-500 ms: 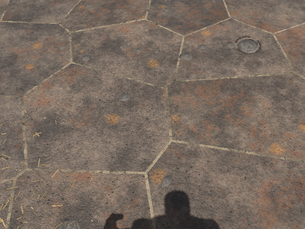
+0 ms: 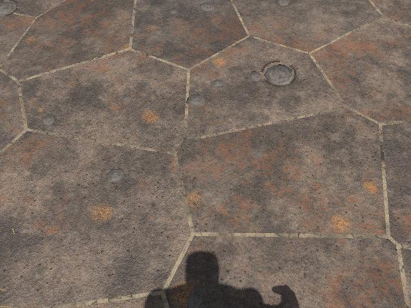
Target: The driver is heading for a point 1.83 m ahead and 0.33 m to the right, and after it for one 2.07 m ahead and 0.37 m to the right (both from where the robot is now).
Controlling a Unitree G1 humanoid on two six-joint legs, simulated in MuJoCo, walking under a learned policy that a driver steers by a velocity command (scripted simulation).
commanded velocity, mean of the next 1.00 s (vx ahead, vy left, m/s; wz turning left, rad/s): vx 0.02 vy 0.00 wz -0.48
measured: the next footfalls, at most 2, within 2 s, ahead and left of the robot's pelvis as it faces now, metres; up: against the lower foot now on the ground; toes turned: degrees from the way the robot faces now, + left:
left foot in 0.02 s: +0.12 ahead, +0.10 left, +0.00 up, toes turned -5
right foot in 0.48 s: +0.01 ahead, -0.10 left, +0.00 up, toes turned -21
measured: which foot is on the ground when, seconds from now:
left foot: up 0.00-0.00, down 0.02-0.48, up 0.50-0.96, down 0.98-1.00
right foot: down 0.00-0.02, up 0.04-0.46, down 0.48-1.00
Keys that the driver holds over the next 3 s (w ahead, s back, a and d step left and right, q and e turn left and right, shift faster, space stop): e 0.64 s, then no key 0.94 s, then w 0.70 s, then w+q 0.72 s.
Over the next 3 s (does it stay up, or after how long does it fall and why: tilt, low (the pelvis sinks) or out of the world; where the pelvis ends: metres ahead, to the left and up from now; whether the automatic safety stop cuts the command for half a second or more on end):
stays up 0.56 -0.31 0.01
